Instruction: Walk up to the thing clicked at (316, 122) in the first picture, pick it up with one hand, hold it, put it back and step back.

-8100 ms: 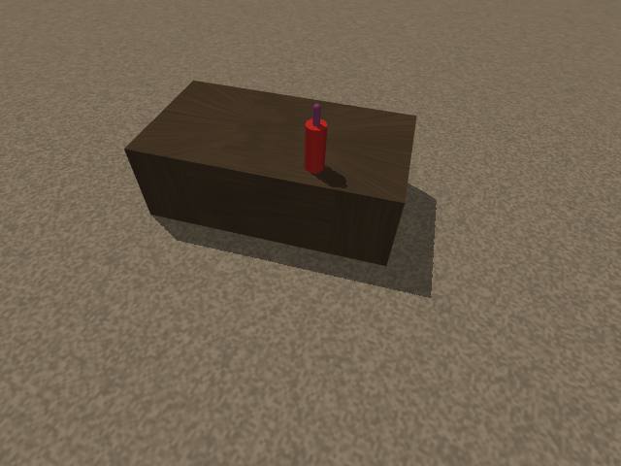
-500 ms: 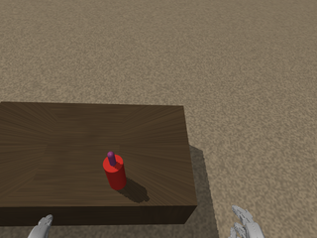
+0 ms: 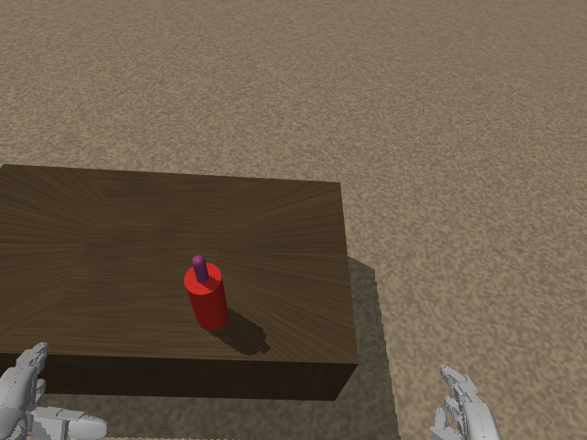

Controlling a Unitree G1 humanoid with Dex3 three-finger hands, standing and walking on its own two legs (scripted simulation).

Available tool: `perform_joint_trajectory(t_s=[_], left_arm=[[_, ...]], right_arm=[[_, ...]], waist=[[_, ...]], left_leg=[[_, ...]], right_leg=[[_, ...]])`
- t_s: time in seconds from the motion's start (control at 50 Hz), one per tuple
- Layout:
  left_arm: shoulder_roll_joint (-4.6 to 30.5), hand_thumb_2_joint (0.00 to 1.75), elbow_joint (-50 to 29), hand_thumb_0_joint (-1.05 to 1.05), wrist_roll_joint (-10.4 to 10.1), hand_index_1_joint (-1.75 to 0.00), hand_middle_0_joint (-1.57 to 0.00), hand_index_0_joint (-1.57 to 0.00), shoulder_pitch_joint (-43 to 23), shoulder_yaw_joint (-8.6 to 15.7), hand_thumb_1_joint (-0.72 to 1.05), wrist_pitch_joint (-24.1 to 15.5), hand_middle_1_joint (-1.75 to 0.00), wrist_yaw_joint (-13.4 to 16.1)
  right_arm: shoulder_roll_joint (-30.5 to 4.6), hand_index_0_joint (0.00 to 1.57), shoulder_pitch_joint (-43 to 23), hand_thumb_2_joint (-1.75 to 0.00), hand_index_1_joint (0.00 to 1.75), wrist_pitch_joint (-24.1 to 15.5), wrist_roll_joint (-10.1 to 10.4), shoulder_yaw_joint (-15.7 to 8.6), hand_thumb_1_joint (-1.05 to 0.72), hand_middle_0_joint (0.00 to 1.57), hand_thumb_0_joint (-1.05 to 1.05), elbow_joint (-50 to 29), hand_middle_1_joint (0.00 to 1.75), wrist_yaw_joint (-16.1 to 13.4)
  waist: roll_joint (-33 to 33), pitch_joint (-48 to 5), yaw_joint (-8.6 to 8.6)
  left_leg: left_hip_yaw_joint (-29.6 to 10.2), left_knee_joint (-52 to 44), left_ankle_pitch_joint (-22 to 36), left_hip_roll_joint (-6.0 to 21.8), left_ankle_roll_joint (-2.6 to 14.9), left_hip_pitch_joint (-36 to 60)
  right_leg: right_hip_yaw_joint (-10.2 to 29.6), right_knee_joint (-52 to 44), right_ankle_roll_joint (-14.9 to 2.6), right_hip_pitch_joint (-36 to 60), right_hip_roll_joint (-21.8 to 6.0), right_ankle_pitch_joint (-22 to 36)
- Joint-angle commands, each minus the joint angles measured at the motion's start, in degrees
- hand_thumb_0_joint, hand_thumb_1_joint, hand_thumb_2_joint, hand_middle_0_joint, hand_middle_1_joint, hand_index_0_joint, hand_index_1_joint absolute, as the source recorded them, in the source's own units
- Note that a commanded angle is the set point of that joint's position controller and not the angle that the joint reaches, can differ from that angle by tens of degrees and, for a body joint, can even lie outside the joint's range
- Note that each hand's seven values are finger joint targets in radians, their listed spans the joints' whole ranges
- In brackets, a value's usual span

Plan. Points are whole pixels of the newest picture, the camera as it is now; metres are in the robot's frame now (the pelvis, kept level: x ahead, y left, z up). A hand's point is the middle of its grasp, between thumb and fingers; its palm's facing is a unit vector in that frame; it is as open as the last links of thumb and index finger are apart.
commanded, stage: go down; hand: left
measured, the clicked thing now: (206, 290) +0.46 +0.17 -0.24
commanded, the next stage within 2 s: none
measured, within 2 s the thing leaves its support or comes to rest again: neither
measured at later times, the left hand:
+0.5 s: hand (55, 308) +0.32 +0.33 -0.03, palm faces +0.11 -0.98 -0.14, open 17.6 cm
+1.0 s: hand (48, 269) +0.38 +0.36 -0.01, palm faces +0.12 -0.99 -0.08, open 17.5 cm
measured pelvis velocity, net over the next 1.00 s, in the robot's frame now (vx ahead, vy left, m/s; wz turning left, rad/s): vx -0.02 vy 0.01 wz -0.05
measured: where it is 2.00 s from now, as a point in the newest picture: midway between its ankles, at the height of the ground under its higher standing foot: outside the picture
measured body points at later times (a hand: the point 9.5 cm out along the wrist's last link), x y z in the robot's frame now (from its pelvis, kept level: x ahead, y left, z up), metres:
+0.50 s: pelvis -0.02 +0.01 -0.01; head +0.07 +0.02 +0.43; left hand +0.31 +0.38 -0.01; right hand +0.03 -0.28 -0.11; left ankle -0.03 +0.11 -0.69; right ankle +0.03 -0.12 -0.69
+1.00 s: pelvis -0.02 +0.01 -0.03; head +0.11 +0.05 +0.40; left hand +0.37 +0.41 +0.00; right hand +0.03 -0.27 -0.12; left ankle -0.03 +0.11 -0.69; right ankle +0.03 -0.12 -0.69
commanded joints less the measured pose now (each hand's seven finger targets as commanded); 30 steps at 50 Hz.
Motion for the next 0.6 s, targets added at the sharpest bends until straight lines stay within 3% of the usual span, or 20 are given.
perform_joint_trajectory(t_s=[0.0,0.04,0.12,0.2,0.22,0.26,0.32,0.36,0.4,0.42,0.44,0.46,0.5,0.54,0.58], left_arm=[[21.21,0.03,-7.49,0.0,-0.75,-0.02,-0.08,-0.07,-20.48,8.79,-0.53,-7.29,-0.02,-4.46],[23.09,0.02,-0.19,0.0,-0.73,-0.03,-0.08,-0.07,-22.72,9.69,-0.54,-8.03,-0.02,-6.81],[23.4,0.0,11.77,0.0,-1.28,-0.03,-0.09,-0.08,-27.18,10.44,-0.59,-10.52,-0.03,-11.16],[25.61,0.0,19.16,0.0,-1.34,-0.02,-0.1,-0.09,-29.02,12.14,-0.61,-14.8,-0.01,-15.03],[27.55,0.0,18.37,0.0,-1.53,-0.02,-0.1,-0.09,-30.93,13.5,-0.61,-16.31,-0.02,-15.83],[28.97,0.0,22.35,0.0,-1.63,-0.01,-0.1,-0.09,-32.84,14.16,-0.6,-18.94,-0.01,-17.04],[30.08,0.0,24.34,0.0,-2.08,-0.01,-0.1,-0.09,-35.48,15.59,-0.61,-22.6,0.0,-18.22],[32.6,0.0,24.11,0.0,-2.15,-0.01,-0.1,-0.08,-38.8,17.05,-0.61,-24.87,0.0,-18.67],[32.64,0.0,26.84,0.0,-2.17,-0.01,-0.09,-0.08,-40.65,16.99,-0.61,-26.7,0.0,-19.12],[35.17,0.01,26.64,0.0,-1.99,-0.01,-0.09,-0.08,-43.28,18.2,-0.61,-27.81,0.0,-19.21],[35.21,0.01,27.45,0.0,-2.15,-0.01,-0.09,-0.07,-44.45,18.17,-0.61,-28.81,0.0,-19.51],[38.12,0.01,23.91,0.0,-2.08,-0.02,-0.09,-0.08,-48.81,19.33,-0.61,-30.1,-0.01,-19.68],[37.9,0.03,28.38,0.0,-2.03,-0.02,-0.08,-0.07,-48.79,19.67,-0.57,-31.12,0.0,-20.0],[39.15,0.03,29.33,0.0,-1.8,-0.02,-0.08,-0.06,-50.33,20.19,-0.54,-32.03,-0.01,-20.51],[38.21,0.03,32.59,0.0,-1.76,-0.01,-0.08,-0.07,-50.11,19.02,-0.55,-32.27,0.0,-21.03]], right_arm=[[-9.73,0.2,1.15,-0.89,0.3,-4.13,0.47,-3.45,-0.87,0.2,0.0,-4.42,0.3,-1.95],[-10.24,0.2,1.94,-0.89,0.3,-4.27,0.49,-3.5,-0.86,0.2,0.0,-2.79,0.3,-2.02],[-10.63,0.2,4.2,-0.89,0.3,-4.05,0.44,-3.49,-0.87,0.2,0.0,-1.59,0.3,-1.68],[-11.1,0.2,6.0,-0.89,0.3,-4.03,0.23,-3.54,-0.88,0.2,0.0,-1.55,0.3,-1.11],[-11.35,0.2,6.21,-0.89,0.3,-4.01,0.07,-3.7,-0.87,0.2,0.0,-1.89,0.3,-0.95],[-11.6,0.2,6.8,-0.89,0.3,-3.85,0.11,-3.68,-0.87,0.2,0.0,-1.85,0.3,-0.64],[-12.08,0.2,7.85,-0.89,0.3,-3.31,0.15,-3.92,-0.87,0.2,0.0,-2.17,0.3,-0.43],[-12.81,0.2,9.23,-0.89,0.3,-2.94,0.01,-4.14,-0.87,0.2,0.0,-1.74,0.3,-0.35],[-12.89,0.2,9.47,-0.89,0.3,-2.75,-0.07,-3.85,-0.87,0.2,0.0,-1.69,0.3,-0.27],[-13.03,0.2,10.36,-0.89,0.3,-2.64,-0.23,-3.85,-0.87,0.2,0.0,-1.1,0.3,-0.36],[-13.14,0.2,10.68,-0.89,0.3,-2.43,-0.35,-3.71,-0.87,0.2,0.0,-0.67,0.3,-0.42],[-13.4,0.2,11.37,-0.89,0.3,-2.35,-0.57,-3.86,-0.87,0.2,0.0,-0.38,0.3,-0.55],[-13.65,0.2,12.33,-0.89,0.3,-2.09,-0.85,-3.73,-0.87,0.2,0.0,0.19,0.3,-0.89],[-13.8,0.2,12.44,-0.89,0.3,-1.9,-1.22,-3.33,-0.87,0.2,0.0,0.47,0.3,-0.82],[-13.94,0.2,12.46,-0.89,0.3,-1.66,-1.31,-3.17,-0.87,0.2,0.0,0.92,0.3,-0.87]], waist=[[7.29,-12.1,-2.22],[6.65,-11.22,-2.17],[5.61,-10.56,-1.57],[3.58,-11.73,-0.52],[3.86,-12.7,0.25],[3.25,-11.41,0.26],[2.48,-13.26,-0.26],[4.76,-15.13,-0.14],[5.04,-14.68,-0.7],[5.73,-15.61,-0.72],[6.24,-15.69,-1.36],[8.23,-18.13,-1.05],[5.8,-17.95,-2.18],[7.75,-18.26,-2.17],[8.03,-16.88,-2.37]], left_leg=[[-0.2,-8.58,12.92,-1.12,-0.03,1.8],[-0.76,-8.82,15.01,-0.99,-0.25,1.34],[-0.74,-8.74,16.25,-0.77,-0.28,-0.37],[-0.3,-7.75,17.77,-0.75,-0.22,-2.03],[-0.21,-7.5,18.33,-0.62,-0.25,-1.78],[-0.13,-6.87,17.89,-0.55,-0.22,-3.78],[0.56,-6.27,16.93,-0.57,0.07,-4.29],[-0.13,-6.2,18.91,-0.13,-0.53,-2.94],[-0.46,-5.98,19.41,0.19,-0.72,-3.11],[-0.37,-5.49,19.97,0.12,-0.78,-3.02],[-0.47,-5.19,21.22,0.33,-0.85,-2.66],[-0.3,-4.76,21.3,0.15,-0.89,-1.34],[-0.16,-4.38,21.08,0.09,-0.61,-2.26],[-0.14,-4.21,20.95,0.05,-0.77,-1.5],[-0.29,-4.39,19.7,0.18,-0.88,-1.92]], right_leg=[[5.39,-5.98,-0.46,10.06,0.28,7.85],[4.75,-5.62,-0.59,10.22,0.58,9.43],[4.01,-5.3,-0.91,9.09,1.02,9.77],[3.75,-4.52,-1.06,9.12,1.12,10.47],[3.73,-4.23,-1.06,9.25,1.18,10.87],[3.81,-3.41,-1.04,7.71,1.23,10.49],[4.59,-2.72,-1.0,7.47,1.09,10.34],[4.32,-1.45,-1.5,6.09,1.4,11.08],[4.25,-0.57,-1.6,4.7,1.49,11.3],[4.47,-0.31,-1.62,4.64,1.41,11.68],[4.53,0.05,-1.66,3.69,1.38,12.44],[4.85,0.17,-1.7,3.93,1.23,12.32],[5.13,0.01,-1.65,4.6,1.15,12.63],[5.14,0.1,-1.77,3.28,1.09,12.06],[4.95,-0.11,-1.81,1.42,1.22,10.68]])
